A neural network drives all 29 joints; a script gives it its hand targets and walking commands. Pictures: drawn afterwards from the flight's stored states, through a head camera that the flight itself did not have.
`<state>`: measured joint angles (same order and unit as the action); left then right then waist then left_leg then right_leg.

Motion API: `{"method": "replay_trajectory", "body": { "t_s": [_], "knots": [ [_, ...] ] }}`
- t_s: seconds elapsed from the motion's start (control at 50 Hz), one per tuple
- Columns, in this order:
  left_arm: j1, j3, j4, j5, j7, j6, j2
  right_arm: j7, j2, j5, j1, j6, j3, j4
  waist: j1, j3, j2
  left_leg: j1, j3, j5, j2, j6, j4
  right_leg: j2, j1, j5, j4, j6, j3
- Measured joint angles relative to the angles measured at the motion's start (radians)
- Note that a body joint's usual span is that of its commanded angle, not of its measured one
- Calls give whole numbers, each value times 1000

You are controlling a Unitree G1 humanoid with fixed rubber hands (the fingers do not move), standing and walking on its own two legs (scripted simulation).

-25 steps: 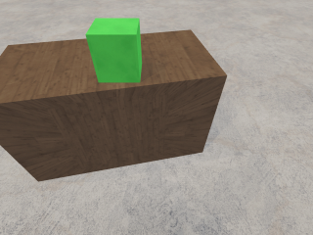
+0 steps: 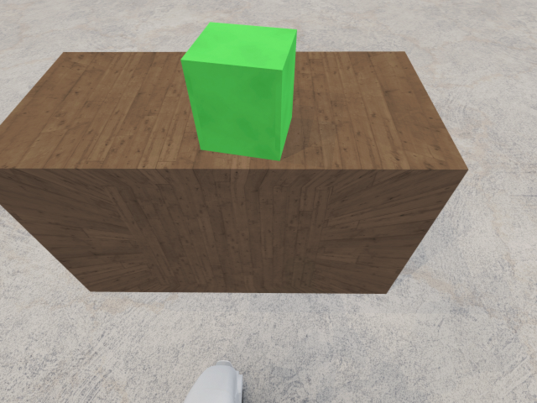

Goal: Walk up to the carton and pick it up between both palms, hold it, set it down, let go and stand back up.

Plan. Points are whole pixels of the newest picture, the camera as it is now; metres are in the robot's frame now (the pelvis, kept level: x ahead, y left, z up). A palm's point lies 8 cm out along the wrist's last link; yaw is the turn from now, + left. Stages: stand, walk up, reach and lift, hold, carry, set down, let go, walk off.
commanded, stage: walk up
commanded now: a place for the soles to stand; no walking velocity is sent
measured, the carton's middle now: (245, 93) +0.73 +0.12 +0.05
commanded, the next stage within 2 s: none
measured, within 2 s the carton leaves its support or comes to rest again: neither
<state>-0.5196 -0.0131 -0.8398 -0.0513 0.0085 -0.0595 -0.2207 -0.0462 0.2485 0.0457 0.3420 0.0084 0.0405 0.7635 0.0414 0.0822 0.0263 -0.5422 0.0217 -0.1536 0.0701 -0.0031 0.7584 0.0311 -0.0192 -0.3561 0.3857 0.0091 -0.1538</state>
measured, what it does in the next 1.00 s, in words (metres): walks ahead: left foot, then right foot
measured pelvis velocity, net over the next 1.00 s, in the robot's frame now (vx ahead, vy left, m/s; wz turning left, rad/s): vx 0.27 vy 0.07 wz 0.07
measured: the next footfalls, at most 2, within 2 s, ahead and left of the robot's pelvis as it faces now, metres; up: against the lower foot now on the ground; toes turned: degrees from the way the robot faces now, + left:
left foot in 0.10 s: +0.20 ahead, +0.13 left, +0.00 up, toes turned +5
right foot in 0.50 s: +0.35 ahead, -0.09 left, +0.00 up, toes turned +0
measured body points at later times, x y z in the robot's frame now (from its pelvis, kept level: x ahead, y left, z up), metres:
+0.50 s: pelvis +0.20 +0.03 -0.02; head +0.21 +0.02 +0.43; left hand +0.31 +0.28 -0.11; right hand +0.20 -0.24 -0.15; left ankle +0.16 +0.13 -0.74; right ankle +0.30 -0.09 -0.74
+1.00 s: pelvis +0.27 +0.07 +0.00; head +0.27 +0.09 +0.44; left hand +0.30 +0.34 -0.14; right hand +0.38 -0.18 -0.11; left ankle +0.26 +0.18 -0.74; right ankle +0.31 -0.09 -0.74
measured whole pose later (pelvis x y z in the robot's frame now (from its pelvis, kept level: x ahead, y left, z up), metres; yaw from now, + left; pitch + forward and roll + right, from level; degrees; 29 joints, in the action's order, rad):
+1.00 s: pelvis +0.27 +0.07 +0.00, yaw +4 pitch -1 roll -1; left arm -0.36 0.00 -0.75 -0.01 0.00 0.01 -0.30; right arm -0.01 0.27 -0.01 0.31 0.00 -0.02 0.70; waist 0.02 0.03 -0.03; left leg -0.24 0.04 -0.30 0.02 0.01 0.57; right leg 0.08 0.27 -0.22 0.52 -0.05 -0.04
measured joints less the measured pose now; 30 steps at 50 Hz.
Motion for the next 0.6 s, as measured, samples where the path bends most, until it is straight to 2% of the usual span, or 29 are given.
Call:
{"method": "replay_trajectory", "body": {
  "t_s": [0.1,0.14,0.2,0.24,0.32,0.42,0.5,0.54,0.6],
  "knots": [
    [-38,0,9,0,0,14,-25,0,-21,9,-45,-25,1,-52,18,-10,-35,109,38,-29,-34,46,-144,30,-30,-130,95,-23,-22],
    [-29,4,7,0,-3,30,-32,11,-21,18,-63,-50,-2,-65,1,12,-64,121,53,-37,-70,57,-99,83,30,-167,308,3,-9],
    [0,6,34,9,-11,63,-24,36,-5,-12,-49,-54,-10,-62,-27,16,-40,174,47,-117,-67,70,-70,42,214,-151,732,17,85],
    [29,-3,74,15,-17,64,-27,46,0,-19,-19,-46,-9,-55,-47,10,-30,232,39,-110,-61,66,-129,27,328,-103,854,17,103],
    [101,-20,160,19,-34,34,-41,42,7,-18,51,-45,-6,-18,-70,-2,-35,315,28,-95,-71,63,-234,46,476,-7,752,-1,122],
    [172,-24,204,17,-35,27,-29,27,27,-19,110,-42,-6,14,-95,-14,-27,359,21,-146,-84,62,-233,59,489,78,413,-15,100],
    [191,-15,227,8,-16,19,-26,27,32,-27,134,-23,-18,15,-105,-24,-23,358,23,-251,-85,34,-123,27,393,219,196,6,82],
    [212,-6,220,2,-4,20,-10,31,33,-28,125,-10,-24,14,-93,-18,7,323,6,-331,-66,16,-7,6,397,160,235,13,73],
    [230,9,213,13,10,36,3,39,20,-15,104,26,-34,-1,-74,-15,8,236,-2,-419,-77,-11,201,18,385,128,247,25,71]
  ]
}}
